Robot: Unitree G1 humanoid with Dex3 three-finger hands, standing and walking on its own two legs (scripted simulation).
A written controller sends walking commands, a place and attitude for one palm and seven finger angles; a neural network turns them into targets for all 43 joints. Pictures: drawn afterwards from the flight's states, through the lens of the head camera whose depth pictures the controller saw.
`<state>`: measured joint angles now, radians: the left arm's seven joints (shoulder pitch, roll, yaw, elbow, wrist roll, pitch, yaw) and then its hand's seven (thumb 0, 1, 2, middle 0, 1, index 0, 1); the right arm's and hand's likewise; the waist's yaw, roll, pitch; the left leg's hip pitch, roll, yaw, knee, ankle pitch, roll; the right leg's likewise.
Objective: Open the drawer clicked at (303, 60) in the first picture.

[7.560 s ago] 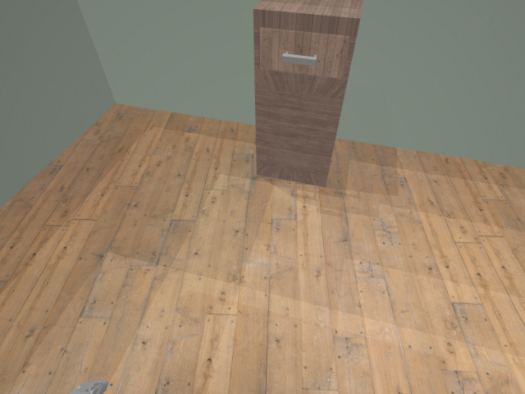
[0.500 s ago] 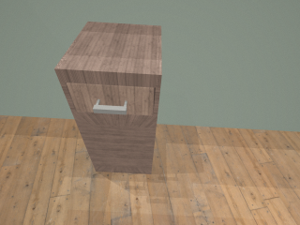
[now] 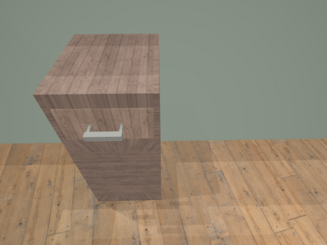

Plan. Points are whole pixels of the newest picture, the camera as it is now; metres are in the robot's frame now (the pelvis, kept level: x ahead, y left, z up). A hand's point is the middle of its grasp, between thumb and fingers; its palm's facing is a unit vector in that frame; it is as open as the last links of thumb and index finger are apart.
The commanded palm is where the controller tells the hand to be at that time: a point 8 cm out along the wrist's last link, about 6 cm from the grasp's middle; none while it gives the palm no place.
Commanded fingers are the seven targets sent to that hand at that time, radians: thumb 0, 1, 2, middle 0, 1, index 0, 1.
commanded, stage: come to a stop and stand still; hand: left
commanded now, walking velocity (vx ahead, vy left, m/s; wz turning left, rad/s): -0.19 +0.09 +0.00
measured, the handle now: (104, 131) +0.49 +0.24 -0.06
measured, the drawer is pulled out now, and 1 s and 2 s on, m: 0.00 0.00 0.00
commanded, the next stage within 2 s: look again from close up in 0.64 s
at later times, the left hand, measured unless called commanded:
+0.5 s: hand out of the picture -0.03 +0.19 -0.17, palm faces +0.05 -0.98 -0.20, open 7.4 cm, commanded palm none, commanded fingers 0.00 0.90 0.90 -0.20 -0.30 -0.20 -0.30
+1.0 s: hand out of the picture -0.01 +0.19 -0.17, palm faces +0.05 -0.98 -0.19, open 7.3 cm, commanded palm none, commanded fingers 0.00 0.90 0.90 -0.20 -0.30 -0.20 -0.30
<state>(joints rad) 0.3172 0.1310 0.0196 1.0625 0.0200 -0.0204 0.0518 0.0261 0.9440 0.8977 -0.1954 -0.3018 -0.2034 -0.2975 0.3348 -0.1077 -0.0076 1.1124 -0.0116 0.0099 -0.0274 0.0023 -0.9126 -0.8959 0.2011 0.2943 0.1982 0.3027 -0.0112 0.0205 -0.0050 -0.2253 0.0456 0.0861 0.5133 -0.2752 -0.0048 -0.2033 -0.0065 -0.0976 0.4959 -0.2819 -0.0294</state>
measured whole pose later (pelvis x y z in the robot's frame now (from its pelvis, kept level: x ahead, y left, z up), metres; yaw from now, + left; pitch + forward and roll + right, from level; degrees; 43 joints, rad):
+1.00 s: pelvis -0.02 +0.02 +0.00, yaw +1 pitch -1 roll +0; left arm 0.31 0.15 0.00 1.03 0.02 -0.01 0.04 0.01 0.92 0.90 -0.20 -0.30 -0.20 -0.30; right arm 0.34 -0.14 0.02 1.05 -0.02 0.00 -0.01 0.01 -0.92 -0.90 0.20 0.29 0.20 0.30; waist -0.01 0.00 0.01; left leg -0.25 0.01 0.08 0.52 -0.24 0.04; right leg -0.23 -0.05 -0.11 0.51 -0.26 0.00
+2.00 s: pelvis -0.01 -0.01 -0.05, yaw +3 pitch +10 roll +1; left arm 0.44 0.35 -0.04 -0.01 1.08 -0.06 0.48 0.00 0.36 0.67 -0.26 -0.64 -0.27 -0.64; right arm 0.03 -0.22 -0.01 0.49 -0.08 0.08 0.04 0.01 -0.91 -0.90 0.20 0.29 0.20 0.30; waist 0.12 0.02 -0.13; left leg -0.66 0.00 0.02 0.93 -0.43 0.00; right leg -0.65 0.04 -0.02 0.96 -0.47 -0.06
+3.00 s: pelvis +0.01 +0.01 +0.00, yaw +3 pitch +3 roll +0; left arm -0.10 0.47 -0.05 0.10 0.93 0.03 0.06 0.00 -0.49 0.30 -0.31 -1.20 -0.32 -1.20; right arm 0.13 -0.23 0.01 0.59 0.01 0.13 -0.02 0.01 -0.91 -0.90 0.20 0.29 0.20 0.30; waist 0.07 0.07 -0.03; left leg -0.30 -0.02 0.03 0.52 -0.28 0.03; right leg -0.27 0.02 0.00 0.53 -0.31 -0.02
